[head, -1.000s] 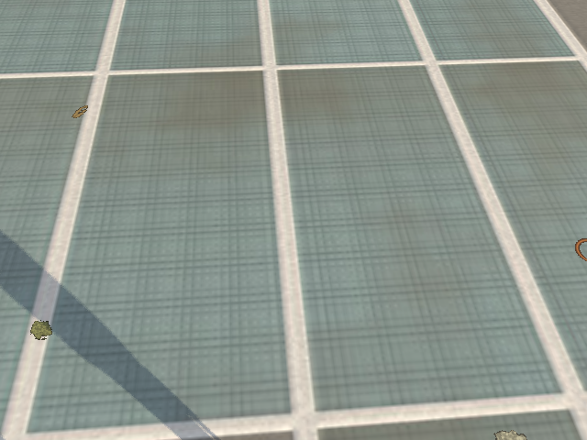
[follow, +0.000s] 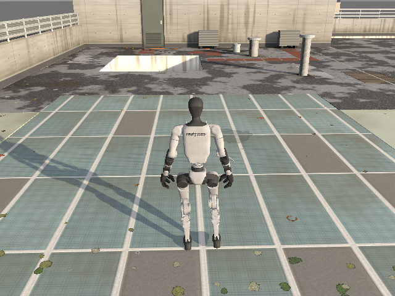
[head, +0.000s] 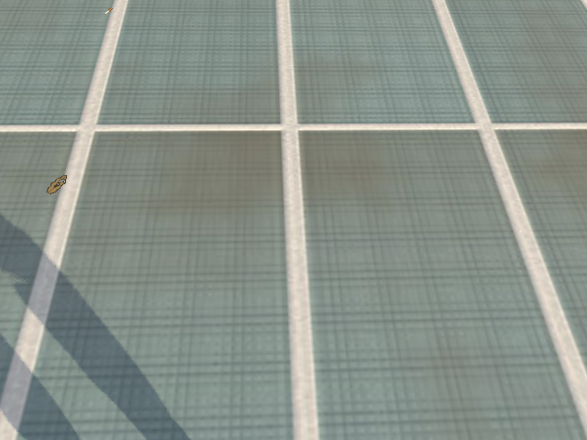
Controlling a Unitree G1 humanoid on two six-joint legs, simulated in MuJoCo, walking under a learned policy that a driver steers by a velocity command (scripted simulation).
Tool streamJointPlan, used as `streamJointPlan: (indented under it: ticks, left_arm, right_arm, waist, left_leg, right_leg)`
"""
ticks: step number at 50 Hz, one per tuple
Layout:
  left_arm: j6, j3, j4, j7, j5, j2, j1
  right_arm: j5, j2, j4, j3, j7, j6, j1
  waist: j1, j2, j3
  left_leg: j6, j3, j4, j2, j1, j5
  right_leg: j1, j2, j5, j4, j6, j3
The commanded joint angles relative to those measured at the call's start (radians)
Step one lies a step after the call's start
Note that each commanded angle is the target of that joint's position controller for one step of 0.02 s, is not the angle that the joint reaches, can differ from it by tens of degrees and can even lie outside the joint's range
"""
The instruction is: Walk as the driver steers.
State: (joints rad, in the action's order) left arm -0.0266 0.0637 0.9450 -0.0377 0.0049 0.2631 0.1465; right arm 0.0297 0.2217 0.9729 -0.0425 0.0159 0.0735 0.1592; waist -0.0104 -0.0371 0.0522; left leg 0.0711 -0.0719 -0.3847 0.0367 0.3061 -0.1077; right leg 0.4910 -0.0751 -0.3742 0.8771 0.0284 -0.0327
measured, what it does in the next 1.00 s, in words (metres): walks ahead: right foot, then right foot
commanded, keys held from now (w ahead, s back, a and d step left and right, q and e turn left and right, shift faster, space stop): no key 0.20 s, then w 0.80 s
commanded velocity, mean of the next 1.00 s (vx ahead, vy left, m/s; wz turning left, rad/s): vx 0.32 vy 0.00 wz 0.00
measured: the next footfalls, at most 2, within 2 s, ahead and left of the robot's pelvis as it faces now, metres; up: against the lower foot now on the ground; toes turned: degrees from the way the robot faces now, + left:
right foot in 0.14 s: +0.11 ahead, -0.16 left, +0.00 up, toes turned -1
right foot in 0.58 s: +0.19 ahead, -0.16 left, +0.00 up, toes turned -3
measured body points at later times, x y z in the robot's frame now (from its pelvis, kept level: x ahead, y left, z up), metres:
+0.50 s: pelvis +0.12 -0.03 -0.02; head +0.13 -0.04 +0.43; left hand +0.18 +0.23 -0.15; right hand +0.14 -0.30 -0.17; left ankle +0.06 +0.08 -0.74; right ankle +0.09 -0.15 -0.73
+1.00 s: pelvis +0.34 -0.06 -0.01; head +0.38 -0.06 +0.43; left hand +0.26 +0.20 -0.15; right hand +0.59 -0.28 -0.11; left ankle +0.53 +0.06 -0.72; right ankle +0.15 -0.16 -0.74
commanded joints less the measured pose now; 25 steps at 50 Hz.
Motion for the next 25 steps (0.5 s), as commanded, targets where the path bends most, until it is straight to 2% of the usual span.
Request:
streamJointPlan:
  ticks: [1,4,6,7,8,9,10,11,13,15,17,19,20,22,23,25]
  left_arm:
    - [0.027,0.009,0.004,-0.006,-0.005,0.049,0.126]
    - [0.041,0.013,0.003,-0.004,-0.007,0.06,0.076]
    - [0.039,0.014,0.004,-0.003,-0.024,0.063,0.054]
    - [0.036,0.016,-0.001,-0.005,-0.03,0.089,0.047]
    - [0.034,0.024,-0.007,-0.009,-0.023,0.143,0.037]
    - [0.032,0.028,0.011,-0.005,-0.008,0.148,0.014]
    - [0.027,0.021,0.013,0.002,-0.005,0.097,0.003]
    - [0.022,0.017,0.024,0.004,-0.01,0.078,0.014]
    - [0.013,0.023,0.031,0.004,-0.002,0.094,0.02]
    - [-0.003,0.023,0.035,0.002,0.008,0.087,0.042]
    - [-0.028,0.022,0.036,0.005,0.016,0.079,0.05]
    - [-0.053,0.02,0.029,0.013,0.019,0.067,0.04]
    - [-0.066,0.016,0.021,0.02,0.019,0.054,0.031]
    - [-0.091,0.011,-0.003,0.038,0.015,0.037,-0.007]
    - [-0.099,0.01,-0.016,0.045,0.015,0.039,-0.041]
    - [-0.105,0.001,-0.034,0.061,0.021,0.019,-0.079]
  right_arm:
    - [-0.006,0.154,-0.055,-0.025,-0.015,0.002,-0.077]
    - [-0.015,0.14,-0.039,-0.017,-0.02,-0.018,-0.075]
    - [-0.024,0.11,-0.022,-0.004,-0.021,-0.026,-0.053]
    - [-0.018,0.093,-0.009,0.002,-0.021,-0.027,-0.018]
    - [-0.008,0.095,-0.002,-0.001,-0.02,-0.026,0.029]
    - [-0.012,0.078,0.002,0.0,-0.025,-0.032,0.069]
    - [-0.012,0.1,0.002,-0.002,-0.032,-0.04,0.028]
    - [-0.019,0.11,0.0,-0.006,-0.037,-0.048,0.012]
    - [-0.032,0.129,0.003,-0.017,-0.043,-0.059,0.02]
    - [-0.041,0.126,0.0,-0.021,-0.041,-0.048,0.024]
    - [-0.047,0.12,0.002,-0.025,-0.036,-0.024,0.044]
    - [-0.051,0.127,0.011,-0.031,-0.029,-0.003,0.087]
    - [-0.054,0.144,0.022,-0.037,-0.027,0.004,0.123]
    - [-0.06,0.186,0.045,-0.051,-0.025,0.012,0.204]
    - [-0.059,0.185,0.049,-0.051,-0.024,0.015,0.229]
    - [-0.055,0.177,0.048,-0.047,-0.021,0.018,0.246]
  waist:
    - [0.059,0.144,-0.198]
    - [0.05,0.13,-0.141]
    - [0.055,0.104,-0.088]
    - [0.04,0.068,-0.07]
    - [-0.007,-0.013,-0.059]
    - [-0.043,-0.11,-0.059]
    - [-0.012,-0.082,-0.039]
    - [-0.005,-0.065,-0.051]
    - [-0.006,-0.043,-0.033]
    - [-0.001,-0.014,0.007]
    - [-0.004,0.005,0.026]
    - [-0.016,0.038,0.019]
    - [-0.023,0.082,0.011]
    - [-0.036,0.179,-0.014]
    - [-0.047,0.184,-0.017]
    - [-0.047,0.205,-0.003]
  left_leg:
    - [0.163,0.138,0.121,-0.253,-0.012,0.447]
    - [0.13,0.158,0.144,-0.237,0.028,0.058]
    - [0.069,0.159,0.128,-0.189,0.059,-0.182]
    - [0.028,0.153,0.102,-0.157,0.069,-0.253]
    - [-0.007,0.115,0.052,-0.097,0.088,-0.286]
    - [-0.026,0.061,0.052,-0.051,0.025,-0.235]
    - [-0.039,0.046,0.022,-0.05,-0.043,-0.186]
    - [-0.032,0.037,-0.002,-0.046,-0.061,-0.213]
    - [-0.001,0.041,-0.03,-0.047,-0.033,-0.389]
    - [0.032,0.077,-0.029,-0.073,0.01,-0.495]
    - [0.057,0.116,-0.036,-0.1,0.001,-0.498]
    - [0.084,0.172,-0.032,-0.131,-0.055,-0.469]
    - [0.105,0.229,-0.021,-0.167,-0.112,-0.436]
    - [0.168,0.414,0.015,-0.299,-0.269,-0.269]
    - [0.19,0.463,0.016,-0.342,-0.313,-0.149]
    - [0.206,0.494,0.003,-0.402,-0.392,0.05]
  right_leg:
    - [-0.23,-0.005,0.134,-0.14,0.005,0.005]
    - [-0.283,0.001,0.191,-0.264,-0.01,0.014]
    - [-0.342,0.003,0.271,-0.415,-0.032,0.015]
    - [-0.367,-0.041,0.347,-0.46,-0.046,-0.03]
    - [-0.375,-0.085,0.433,-0.447,-0.067,-0.06]
    - [-0.29,-0.068,0.252,-0.458,-0.086,-0.058]
    - [-0.218,-0.039,0.158,-0.486,-0.072,-0.049]
    - [-0.204,-0.023,0.077,-0.497,-0.058,-0.035]
    - [-0.18,0.005,-0.102,-0.473,-0.071,-0.016]
    - [-0.151,0.0,-0.201,-0.456,-0.1,-0.031]
    - [-0.122,-0.005,-0.184,-0.422,-0.122,-0.043]
    - [-0.079,0.006,-0.11,-0.352,-0.128,-0.029]
    - [-0.032,0.023,-0.054,-0.29,-0.122,0.001]
    - [0.101,0.047,0.104,-0.129,-0.1,0.066]
    - [0.156,0.046,0.09,-0.087,-0.102,0.066]
    - [0.263,0.036,-0.171,-0.044,-0.11,0.057]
